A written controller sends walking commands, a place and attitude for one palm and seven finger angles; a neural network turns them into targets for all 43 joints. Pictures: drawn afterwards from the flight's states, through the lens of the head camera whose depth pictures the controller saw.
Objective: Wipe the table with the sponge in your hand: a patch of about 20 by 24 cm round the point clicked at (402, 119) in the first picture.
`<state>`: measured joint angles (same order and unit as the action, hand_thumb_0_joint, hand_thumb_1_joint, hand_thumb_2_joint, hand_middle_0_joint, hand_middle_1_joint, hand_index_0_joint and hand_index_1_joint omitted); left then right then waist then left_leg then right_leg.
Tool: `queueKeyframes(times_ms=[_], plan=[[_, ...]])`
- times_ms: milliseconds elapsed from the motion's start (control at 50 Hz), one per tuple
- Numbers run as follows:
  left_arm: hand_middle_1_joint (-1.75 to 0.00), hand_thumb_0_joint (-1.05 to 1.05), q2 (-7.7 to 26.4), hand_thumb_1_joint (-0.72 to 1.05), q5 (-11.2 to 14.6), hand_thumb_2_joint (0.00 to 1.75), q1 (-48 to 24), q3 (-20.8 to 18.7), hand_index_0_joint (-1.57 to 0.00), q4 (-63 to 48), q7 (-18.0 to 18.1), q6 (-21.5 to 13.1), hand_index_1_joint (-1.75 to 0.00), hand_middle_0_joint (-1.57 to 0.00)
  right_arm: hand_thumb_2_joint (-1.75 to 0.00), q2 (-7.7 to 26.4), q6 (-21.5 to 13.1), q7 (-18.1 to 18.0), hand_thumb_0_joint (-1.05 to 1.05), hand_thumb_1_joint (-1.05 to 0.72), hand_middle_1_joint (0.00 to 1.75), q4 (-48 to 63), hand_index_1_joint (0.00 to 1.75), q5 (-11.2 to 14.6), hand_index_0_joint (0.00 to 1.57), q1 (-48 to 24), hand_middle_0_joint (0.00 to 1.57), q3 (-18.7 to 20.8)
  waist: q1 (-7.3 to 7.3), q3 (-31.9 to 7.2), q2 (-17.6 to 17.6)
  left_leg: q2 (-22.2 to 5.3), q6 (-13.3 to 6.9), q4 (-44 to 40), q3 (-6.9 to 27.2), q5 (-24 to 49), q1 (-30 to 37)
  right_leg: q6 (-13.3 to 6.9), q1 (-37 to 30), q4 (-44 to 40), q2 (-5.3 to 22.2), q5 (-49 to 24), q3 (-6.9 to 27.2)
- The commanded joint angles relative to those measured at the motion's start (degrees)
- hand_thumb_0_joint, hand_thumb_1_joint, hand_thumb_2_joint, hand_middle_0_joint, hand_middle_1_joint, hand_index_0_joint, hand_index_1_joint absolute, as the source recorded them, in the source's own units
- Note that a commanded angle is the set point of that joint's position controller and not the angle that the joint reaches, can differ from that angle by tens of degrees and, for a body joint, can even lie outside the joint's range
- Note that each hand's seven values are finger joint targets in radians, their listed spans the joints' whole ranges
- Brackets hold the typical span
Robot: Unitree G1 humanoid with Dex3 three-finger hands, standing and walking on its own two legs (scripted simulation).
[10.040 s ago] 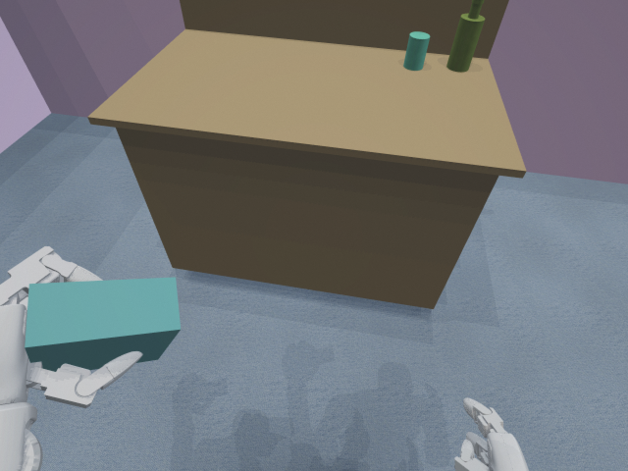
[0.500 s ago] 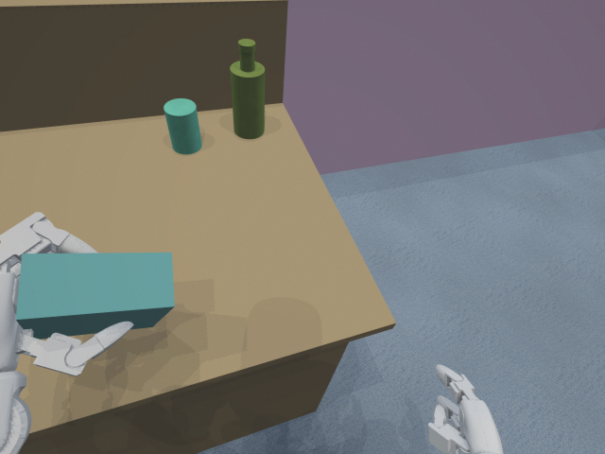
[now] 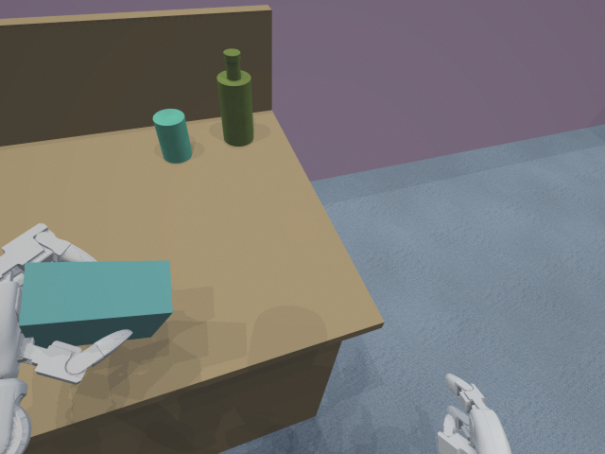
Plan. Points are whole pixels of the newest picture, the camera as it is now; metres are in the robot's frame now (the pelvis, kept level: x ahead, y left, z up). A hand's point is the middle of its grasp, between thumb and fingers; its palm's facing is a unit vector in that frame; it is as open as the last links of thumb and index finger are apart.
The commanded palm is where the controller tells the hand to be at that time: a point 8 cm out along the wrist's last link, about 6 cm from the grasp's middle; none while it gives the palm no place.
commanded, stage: shuffle to correct the standing spot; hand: left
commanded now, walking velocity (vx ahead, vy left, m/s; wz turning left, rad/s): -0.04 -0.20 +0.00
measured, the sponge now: (119, 305) +0.23 +0.21 +0.13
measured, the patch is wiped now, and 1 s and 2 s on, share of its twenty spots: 0.00 0.00 0.00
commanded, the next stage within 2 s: come to a stop and stand still in 0.40 s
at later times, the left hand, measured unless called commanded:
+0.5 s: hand (137, 304) +0.22 +0.19 +0.15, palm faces +0.31 -0.86 -0.40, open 9.6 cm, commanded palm +0.17 +0.23 +0.17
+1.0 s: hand (89, 239) +0.26 +0.24 +0.20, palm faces +0.45 -0.75 -0.48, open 9.6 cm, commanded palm +0.17 +0.24 +0.17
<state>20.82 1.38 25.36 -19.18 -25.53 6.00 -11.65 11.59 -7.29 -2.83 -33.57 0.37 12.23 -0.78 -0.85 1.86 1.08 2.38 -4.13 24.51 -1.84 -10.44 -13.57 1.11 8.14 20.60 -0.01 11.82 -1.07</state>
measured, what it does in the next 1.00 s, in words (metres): stands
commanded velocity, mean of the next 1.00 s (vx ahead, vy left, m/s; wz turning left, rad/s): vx -0.02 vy -0.07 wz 0.00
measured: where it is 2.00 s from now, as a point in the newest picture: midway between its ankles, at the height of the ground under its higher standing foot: outside the picture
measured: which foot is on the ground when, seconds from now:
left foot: down 0.00-1.00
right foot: down 0.00-1.00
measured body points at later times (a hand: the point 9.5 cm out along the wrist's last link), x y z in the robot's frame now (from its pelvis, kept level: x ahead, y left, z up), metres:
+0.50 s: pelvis +0.00 -0.05 +0.00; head +0.03 -0.04 +0.45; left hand +0.20 +0.23 +0.17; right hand +0.18 -0.28 -0.07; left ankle +0.03 +0.07 -0.74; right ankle -0.01 -0.14 -0.74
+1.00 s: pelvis +0.01 -0.04 -0.01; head +0.05 -0.04 +0.44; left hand +0.23 +0.27 +0.22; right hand +0.19 -0.26 -0.09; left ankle +0.03 +0.07 -0.74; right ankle -0.01 -0.14 -0.74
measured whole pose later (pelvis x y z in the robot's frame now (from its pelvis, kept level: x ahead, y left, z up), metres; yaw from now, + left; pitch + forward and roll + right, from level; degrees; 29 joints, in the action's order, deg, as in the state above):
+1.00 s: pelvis +0.01 -0.04 -0.01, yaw +0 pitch +2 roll -1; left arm 30.4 3.2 14.1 -25.7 -19.4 6.6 -12.4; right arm 12.8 -6.6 -2.6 -33.2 1.0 11.1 -2.4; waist -1.9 2.5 -0.7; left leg -0.3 -0.7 29.3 -0.5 -13.5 -17.3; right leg -2.7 12.5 26.7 -2.7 15.8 -2.3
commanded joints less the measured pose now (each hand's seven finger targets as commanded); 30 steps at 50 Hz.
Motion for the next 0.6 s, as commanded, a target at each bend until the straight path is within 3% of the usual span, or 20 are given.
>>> queueKeyframes(times_ms=[0,80,240,260,300,340,360,440,460,520,560,580], plan=[[-1.60,0.00,9.14,0.10,1.36,1.30,-6.99,-5.88,-1.20,-13.96,1.11,-3.66,-1.60,-1.20,-0.90,7.20,-3.05,-0.60,0.00,-0.90,0.30,9.04,0.30,0.43,0.20,-5.59,0.20,2.90,0.07,-7.57,-4.23,-7.67,4.00,-7.00,7.72,2.01,2.53,-1.87,-1.76,-1.69,1.74,-5.59,2.57],[-1.60,0.00,9.30,0.10,1.68,1.30,-8.22,-5.89,-1.20,-14.86,0.95,-3.13,-1.60,-1.20,-0.90,6.96,-2.56,-0.33,0.00,-0.90,0.30,9.54,0.30,0.46,0.20,-5.89,0.20,3.08,0.04,-7.49,-7.19,-9.46,4.84,-8.38,8.56,4.02,3.40,-1.49,-1.10,-0.31,0.65,-3.87,1.64],[-1.60,0.00,10.14,0.10,2.47,1.30,-3.72,-7.68,-1.20,-16.02,0.69,-1.91,-1.60,-1.20,-0.90,6.63,-1.55,0.46,0.00,-0.90,0.30,10.28,0.30,0.79,0.20,-5.98,0.20,3.45,0.04,-9.81,-7.07,-10.63,4.58,-4.22,6.74,12.04,5.39,-1.51,-0.25,-0.19,0.81,-6.53,1.42],[-1.60,0.00,9.04,0.10,2.78,1.30,-3.48,-6.53,-1.20,-15.64,0.42,-1.78,-1.60,-1.20,-0.90,6.88,-1.09,0.57,0.00,-0.90,0.30,10.21,0.30,0.50,0.20,-5.41,0.20,3.36,0.21,-9.66,-7.35,-10.54,4.13,-4.45,6.54,11.12,4.16,-1.37,-0.47,-0.29,0.55,-6.34,1.11],[-1.60,0.00,10.56,0.10,3.00,1.30,-3.33,-8.05,-1.20,-16.70,0.40,-1.78,-1.60,-1.20,-0.90,6.67,-1.08,0.46,0.00,-0.90,0.30,10.80,0.30,0.59,0.20,-5.62,0.20,3.70,0.03,-10.59,-6.88,-11.15,3.66,-2.83,6.36,12.16,4.64,-1.42,-0.69,-0.21,1.44,-8.18,1.86],[-1.60,0.00,11.06,0.10,3.20,1.30,-2.02,-8.94,-1.20,-16.38,0.53,-1.22,-1.60,-1.20,-0.90,6.66,-0.93,0.29,0.00,-0.90,0.30,10.71,0.30,0.87,0.20,-6.23,0.20,3.72,0.07,-10.06,-6.01,-10.71,3.43,-1.71,5.58,11.10,4.42,-1.62,0.10,-0.75,1.60,-9.17,2.57],[-1.60,0.00,9.31,0.10,3.51,1.30,-2.10,-7.09,-1.20,-15.39,0.18,-1.08,-1.60,-1.20,-0.90,6.77,-0.60,0.31,0.00,-0.90,0.30,10.52,0.30,0.58,0.20,-5.53,0.20,3.49,0.37,-9.53,-5.38,-10.26,3.25,-1.96,5.47,9.46,3.20,-1.56,0.21,-1.12,1.38,-8.81,2.32],[-1.60,0.00,11.42,0.10,3.75,1.30,-2.97,-8.79,-1.20,-17.18,0.42,-0.72,-1.60,-1.20,-0.90,6.80,-0.73,-0.25,0.00,-0.90,0.30,10.59,0.30,0.94,0.20,-6.41,0.20,3.96,0.40,-9.70,-5.86,-10.00,3.09,-0.29,5.09,7.70,3.72,-2.11,1.61,-1.22,2.34,-9.67,4.37],[-1.60,0.00,10.32,0.10,3.92,1.30,-2.62,-7.72,-1.20,-16.32,0.27,-0.68,-1.60,-1.20,-0.90,6.88,-0.52,-0.29,0.00,-0.90,0.30,10.39,0.30,0.52,0.20,-5.83,0.20,3.76,0.45,-9.45,-4.94,-9.79,2.85,-0.18,4.56,6.58,3.11,-1.76,1.68,-1.69,2.25,-9.48,3.94],[-1.60,0.00,10.69,0.10,4.01,1.30,-2.02,-8.23,-1.20,-15.90,0.68,-0.37,-1.60,-1.20,-0.90,6.72,-0.71,-0.46,0.00,-0.90,0.30,10.59,0.30,0.95,0.20,-6.07,0.20,3.91,0.13,-10.07,-4.06,-8.21,2.87,1.97,3.69,3.10,3.02,-1.82,1.47,-2.74,4.09,-10.06,6.96],[-1.60,0.00,8.96,0.10,3.76,1.30,-1.50,-6.52,-1.20,-14.48,1.52,0.04,-1.60,-1.20,-0.90,6.73,-0.37,-0.53,0.00,-0.90,0.30,9.70,0.30,0.94,0.20,-6.30,0.20,3.16,0.37,-8.78,-3.69,-6.30,2.77,3.70,3.07,-0.29,2.51,-1.89,3.23,-5.60,5.77,-5.99,9.09],[-1.60,0.00,10.00,0.10,3.61,1.30,-1.88,-7.22,-1.20,-14.89,1.86,0.17,-1.60,-1.20,-0.90,6.72,-0.41,-0.68,0.00,-0.90,0.30,9.93,0.30,1.15,0.20,-6.85,0.20,3.32,0.18,-7.97,-2.72,-5.73,2.76,4.37,3.25,-1.27,2.29,-1.60,3.85,-6.73,6.51,-4.31,10.65]])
